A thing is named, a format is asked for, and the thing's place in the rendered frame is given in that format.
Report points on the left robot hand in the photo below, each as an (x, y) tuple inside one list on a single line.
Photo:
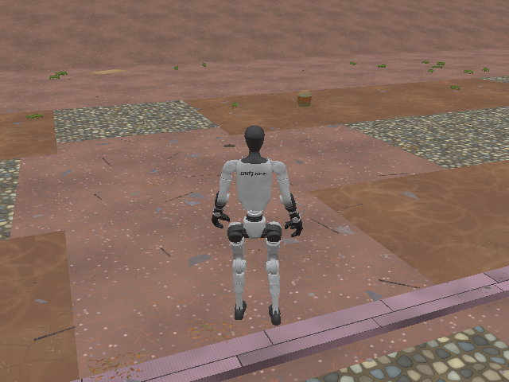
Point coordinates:
[(222, 217)]

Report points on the left robot shin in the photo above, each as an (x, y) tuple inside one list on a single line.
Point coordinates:
[(238, 284)]

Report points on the right robot upper arm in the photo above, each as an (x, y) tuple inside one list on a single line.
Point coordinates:
[(283, 181)]

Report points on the robot left forearm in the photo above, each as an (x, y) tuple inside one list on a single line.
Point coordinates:
[(218, 208)]

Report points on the left robot upper arm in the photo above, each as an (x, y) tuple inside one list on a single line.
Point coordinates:
[(225, 180)]

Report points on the right robot hand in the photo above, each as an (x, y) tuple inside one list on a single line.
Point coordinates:
[(298, 226)]

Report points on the right robot shin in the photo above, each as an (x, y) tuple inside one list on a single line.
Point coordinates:
[(274, 287)]

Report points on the robot shin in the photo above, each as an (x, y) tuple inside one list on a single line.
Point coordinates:
[(274, 287), (238, 284)]

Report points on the robot right forearm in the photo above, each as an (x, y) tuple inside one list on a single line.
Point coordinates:
[(292, 210)]

